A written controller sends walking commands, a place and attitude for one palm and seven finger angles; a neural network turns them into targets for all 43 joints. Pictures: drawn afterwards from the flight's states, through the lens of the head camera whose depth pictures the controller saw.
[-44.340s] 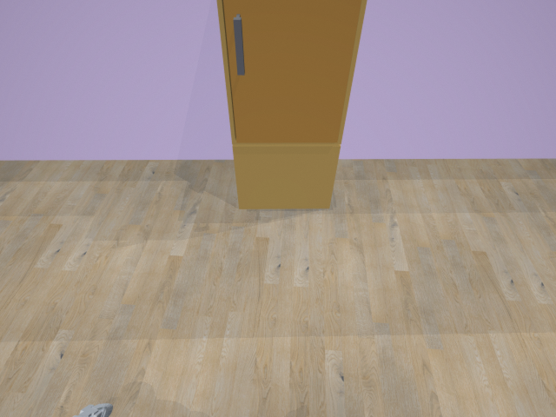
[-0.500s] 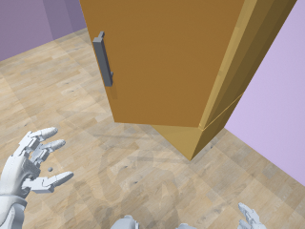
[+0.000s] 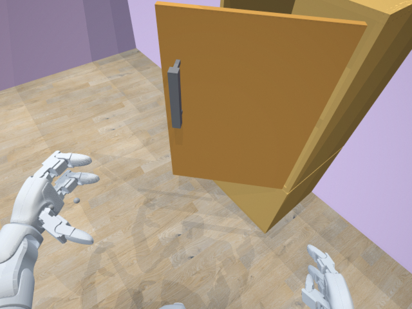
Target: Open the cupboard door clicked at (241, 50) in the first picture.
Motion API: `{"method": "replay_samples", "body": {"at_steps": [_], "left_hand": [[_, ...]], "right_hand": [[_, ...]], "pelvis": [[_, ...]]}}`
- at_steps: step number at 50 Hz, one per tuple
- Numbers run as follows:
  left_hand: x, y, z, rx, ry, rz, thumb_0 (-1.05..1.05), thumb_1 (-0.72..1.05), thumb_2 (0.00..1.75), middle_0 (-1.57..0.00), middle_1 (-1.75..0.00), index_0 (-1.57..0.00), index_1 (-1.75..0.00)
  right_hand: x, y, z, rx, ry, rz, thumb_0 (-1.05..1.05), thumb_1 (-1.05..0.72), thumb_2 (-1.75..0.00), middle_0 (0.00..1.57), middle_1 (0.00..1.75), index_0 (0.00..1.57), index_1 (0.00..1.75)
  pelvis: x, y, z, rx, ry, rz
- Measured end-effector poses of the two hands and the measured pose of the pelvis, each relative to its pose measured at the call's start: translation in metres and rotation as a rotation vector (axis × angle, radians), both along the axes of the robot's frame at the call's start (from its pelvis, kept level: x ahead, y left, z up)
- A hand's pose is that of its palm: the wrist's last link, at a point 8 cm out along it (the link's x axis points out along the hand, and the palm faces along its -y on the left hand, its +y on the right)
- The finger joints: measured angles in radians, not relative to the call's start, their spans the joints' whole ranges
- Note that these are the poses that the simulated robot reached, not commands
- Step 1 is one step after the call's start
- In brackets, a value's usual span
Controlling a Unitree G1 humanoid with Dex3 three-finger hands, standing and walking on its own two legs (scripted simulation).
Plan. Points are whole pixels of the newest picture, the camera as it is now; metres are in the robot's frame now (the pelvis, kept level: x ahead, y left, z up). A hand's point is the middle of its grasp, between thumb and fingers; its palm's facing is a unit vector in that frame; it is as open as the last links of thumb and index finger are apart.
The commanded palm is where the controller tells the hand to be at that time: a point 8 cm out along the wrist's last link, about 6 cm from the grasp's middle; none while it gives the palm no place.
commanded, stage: raise the hand with hooked fingers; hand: left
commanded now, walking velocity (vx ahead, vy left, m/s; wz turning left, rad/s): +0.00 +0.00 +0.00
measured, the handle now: (177, 95) +0.58 +0.14 +0.08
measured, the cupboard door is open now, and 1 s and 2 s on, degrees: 43 43 43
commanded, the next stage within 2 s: move the hooked fingers beside the handle in 0.70 s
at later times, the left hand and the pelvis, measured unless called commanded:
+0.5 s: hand (86, 181) +0.29 +0.24 +0.11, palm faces +0.00 -1.00 -0.03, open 14.0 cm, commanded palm +0.27 +0.29 +0.11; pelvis +0.00 -0.02 +0.01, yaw -1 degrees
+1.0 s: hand (100, 173) +0.31 +0.23 +0.11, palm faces +0.01 -1.00 -0.02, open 14.0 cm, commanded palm +0.29 +0.27 +0.11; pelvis +0.00 -0.05 +0.01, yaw +0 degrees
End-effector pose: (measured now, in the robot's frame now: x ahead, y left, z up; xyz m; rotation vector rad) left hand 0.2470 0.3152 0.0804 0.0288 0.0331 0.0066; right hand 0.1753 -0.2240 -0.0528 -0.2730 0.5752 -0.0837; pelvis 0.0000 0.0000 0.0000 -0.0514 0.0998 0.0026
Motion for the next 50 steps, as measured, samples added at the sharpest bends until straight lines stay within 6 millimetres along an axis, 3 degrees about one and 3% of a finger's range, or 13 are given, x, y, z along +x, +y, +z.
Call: {"method": "replay_samples", "body": {"at_steps": [8,12,27,43,50], "left_hand": [[0.015,0.01,0.03,0.027,-0.07,0.005,-0.01,-0.49,0.3,-0.3,-1.19,-0.3,-1.2],[0.025,0.014,0.035,0.013,-0.039,-0.002,-0.01,-0.5,0.3,-0.3,-1.2,-0.3,-1.2],[0.023,-0.019,0.026,-0.002,-0.037,0.0,-0.01,-0.5,0.3,-0.3,-1.2,-0.3,-1.2],[0.023,-0.039,0.031,-0.006,-0.038,-0.001,-0.01,-0.5,0.3,-0.3,-1.2,-0.3,-1.2],[0.041,-0.036,0.029,-0.008,-0.037,0.008,-0.01,-0.5,0.3,-0.3,-1.2,-0.3,-1.2]], "right_hand": [[-0.015,-0.007,-0.004,-0.008,0.058,-0.02,0.02,-0.9,-0.9,0.2,0.3,0.2,0.3],[-0.025,-0.017,-0.006,-0.009,0.082,-0.049,0.02,-0.9,-0.9,0.2,0.3,0.2,0.3],[-0.038,-0.055,-0.007,-0.021,0.104,-0.088,0.02,-0.9,-0.9,0.2,0.3,0.2,0.3],[-0.027,-0.068,-0.011,0.016,0.067,-0.094,0.02,-0.9,-0.9,0.2,0.3,0.2,0.3],[-0.035,-0.073,-0.017,-0.002,0.108,-0.103,0.02,-0.9,-0.9,0.2,0.3,0.2,0.3]], "pelvis": [[0.001,-0.003,0.006,0.003,-0.019,0.004],[0.002,-0.006,0.008,0.007,-0.022,0.002],[0.002,-0.029,0.01,0.024,-0.018,-0.011],[0.002,-0.046,0.009,0.036,-0.02,-0.014],[-0.002,-0.048,0.007,0.034,-0.013,-0.009]]}}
